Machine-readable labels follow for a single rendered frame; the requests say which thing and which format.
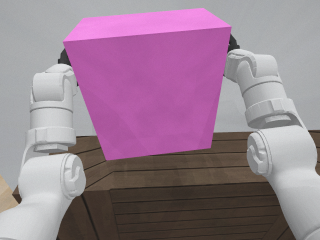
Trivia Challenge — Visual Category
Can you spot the robot right hand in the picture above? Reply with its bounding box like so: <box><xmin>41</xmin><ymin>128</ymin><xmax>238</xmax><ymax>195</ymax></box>
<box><xmin>223</xmin><ymin>34</ymin><xmax>240</xmax><ymax>77</ymax></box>

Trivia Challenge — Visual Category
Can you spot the robot left hand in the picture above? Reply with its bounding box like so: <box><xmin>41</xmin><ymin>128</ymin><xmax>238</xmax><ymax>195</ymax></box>
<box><xmin>58</xmin><ymin>48</ymin><xmax>79</xmax><ymax>86</ymax></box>

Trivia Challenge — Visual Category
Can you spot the carton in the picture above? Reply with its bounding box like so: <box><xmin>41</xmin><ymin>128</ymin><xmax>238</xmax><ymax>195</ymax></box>
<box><xmin>63</xmin><ymin>8</ymin><xmax>232</xmax><ymax>161</ymax></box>

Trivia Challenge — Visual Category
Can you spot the pedestal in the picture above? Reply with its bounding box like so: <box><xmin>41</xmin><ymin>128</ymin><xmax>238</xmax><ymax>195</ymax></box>
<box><xmin>12</xmin><ymin>130</ymin><xmax>320</xmax><ymax>240</ymax></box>

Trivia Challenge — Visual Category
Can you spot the robot left forearm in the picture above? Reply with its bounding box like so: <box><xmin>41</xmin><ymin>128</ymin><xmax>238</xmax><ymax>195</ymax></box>
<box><xmin>18</xmin><ymin>63</ymin><xmax>78</xmax><ymax>198</ymax></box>

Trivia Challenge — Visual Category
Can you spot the robot right forearm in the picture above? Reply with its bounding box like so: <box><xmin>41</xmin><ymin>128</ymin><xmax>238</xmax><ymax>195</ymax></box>
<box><xmin>223</xmin><ymin>49</ymin><xmax>317</xmax><ymax>167</ymax></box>

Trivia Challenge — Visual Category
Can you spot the robot left upper arm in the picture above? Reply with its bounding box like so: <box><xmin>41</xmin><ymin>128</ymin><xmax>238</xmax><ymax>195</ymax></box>
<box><xmin>0</xmin><ymin>153</ymin><xmax>86</xmax><ymax>240</ymax></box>

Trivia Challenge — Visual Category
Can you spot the robot right upper arm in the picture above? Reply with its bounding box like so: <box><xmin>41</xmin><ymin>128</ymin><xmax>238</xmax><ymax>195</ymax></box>
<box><xmin>246</xmin><ymin>125</ymin><xmax>320</xmax><ymax>240</ymax></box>

